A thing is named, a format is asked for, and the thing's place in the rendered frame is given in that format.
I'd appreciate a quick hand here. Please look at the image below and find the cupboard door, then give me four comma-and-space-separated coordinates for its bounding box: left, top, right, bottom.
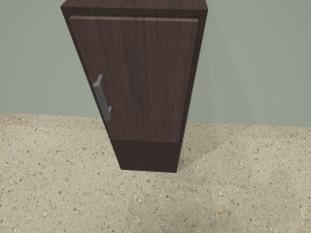
69, 16, 198, 144

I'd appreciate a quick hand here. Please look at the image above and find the handle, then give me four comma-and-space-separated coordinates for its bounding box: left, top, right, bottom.
92, 74, 112, 121

